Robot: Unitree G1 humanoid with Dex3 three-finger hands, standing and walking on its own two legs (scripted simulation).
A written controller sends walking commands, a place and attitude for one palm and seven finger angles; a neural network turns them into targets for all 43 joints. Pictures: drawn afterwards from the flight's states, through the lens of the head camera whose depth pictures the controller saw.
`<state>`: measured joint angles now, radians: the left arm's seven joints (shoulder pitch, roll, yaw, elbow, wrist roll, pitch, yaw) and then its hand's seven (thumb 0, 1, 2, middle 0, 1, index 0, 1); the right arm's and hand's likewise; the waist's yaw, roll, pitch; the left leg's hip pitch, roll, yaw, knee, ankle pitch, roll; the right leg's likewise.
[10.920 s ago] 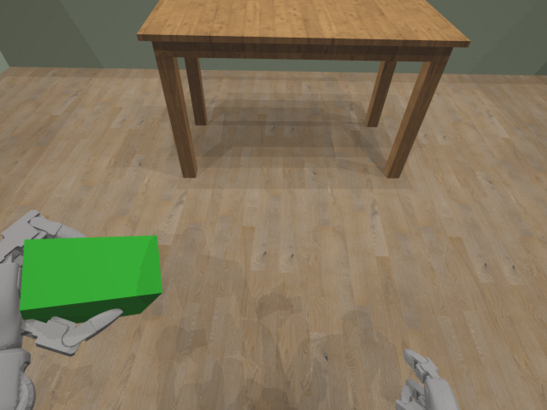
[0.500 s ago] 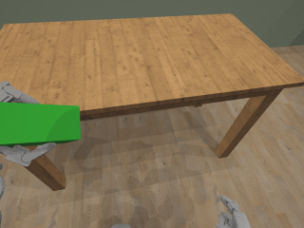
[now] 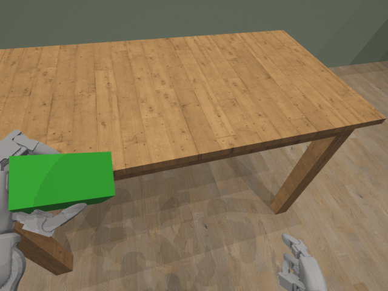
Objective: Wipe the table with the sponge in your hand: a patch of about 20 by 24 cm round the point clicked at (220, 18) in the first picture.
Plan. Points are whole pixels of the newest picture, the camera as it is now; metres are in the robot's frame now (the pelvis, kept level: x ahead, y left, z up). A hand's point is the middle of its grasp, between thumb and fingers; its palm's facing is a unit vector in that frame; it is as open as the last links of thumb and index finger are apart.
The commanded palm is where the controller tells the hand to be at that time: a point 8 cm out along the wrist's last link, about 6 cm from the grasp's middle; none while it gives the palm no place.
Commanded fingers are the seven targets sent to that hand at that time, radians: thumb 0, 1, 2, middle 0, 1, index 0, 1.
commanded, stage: shuffle to correct the standing spot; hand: left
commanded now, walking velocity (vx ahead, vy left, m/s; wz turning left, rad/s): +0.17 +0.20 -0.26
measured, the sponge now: (78, 182) +0.24 +0.21 +0.15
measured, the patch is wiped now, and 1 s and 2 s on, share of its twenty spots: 0.00 0.00 0.00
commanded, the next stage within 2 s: come to a stop and stand still in 1.00 s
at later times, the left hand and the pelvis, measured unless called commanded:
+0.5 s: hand (26, 149) +0.28 +0.31 +0.16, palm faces +0.38 -0.84 -0.39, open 10.3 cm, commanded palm +0.23 +0.35 +0.18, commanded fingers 0.00 0.10 1.30 -1.20 -1.60 -1.20 -1.60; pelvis +0.05 +0.08 -0.03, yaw -4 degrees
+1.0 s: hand (4, 132) +0.32 +0.38 +0.16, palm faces +0.36 -0.83 -0.42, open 10.3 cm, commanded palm +0.26 +0.41 +0.18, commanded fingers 0.00 0.10 1.30 -1.20 -1.60 -1.20 -1.60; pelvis +0.08 +0.15 +0.00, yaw -4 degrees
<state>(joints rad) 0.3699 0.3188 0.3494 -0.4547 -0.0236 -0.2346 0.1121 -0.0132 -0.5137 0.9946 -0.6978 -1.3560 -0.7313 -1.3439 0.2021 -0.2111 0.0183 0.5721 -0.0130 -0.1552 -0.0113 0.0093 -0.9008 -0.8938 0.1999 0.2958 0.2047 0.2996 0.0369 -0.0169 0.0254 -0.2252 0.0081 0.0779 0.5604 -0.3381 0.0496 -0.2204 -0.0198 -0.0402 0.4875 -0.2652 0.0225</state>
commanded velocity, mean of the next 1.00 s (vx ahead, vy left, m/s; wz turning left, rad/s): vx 0.13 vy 0.17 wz -0.05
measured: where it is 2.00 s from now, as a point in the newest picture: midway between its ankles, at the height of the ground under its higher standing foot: outside the picture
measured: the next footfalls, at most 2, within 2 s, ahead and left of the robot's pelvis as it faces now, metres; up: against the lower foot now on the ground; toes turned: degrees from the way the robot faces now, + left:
left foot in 0.44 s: +0.15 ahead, +0.18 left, +0.00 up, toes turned -4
right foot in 0.70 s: +0.11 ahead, +0.02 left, +0.00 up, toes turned -11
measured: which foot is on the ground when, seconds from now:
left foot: down 0.00-0.30, up 0.32-0.42, down 0.44-0.72, up 0.74-1.00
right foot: down 0.00-0.44, up 0.46-0.68, down 0.70-1.00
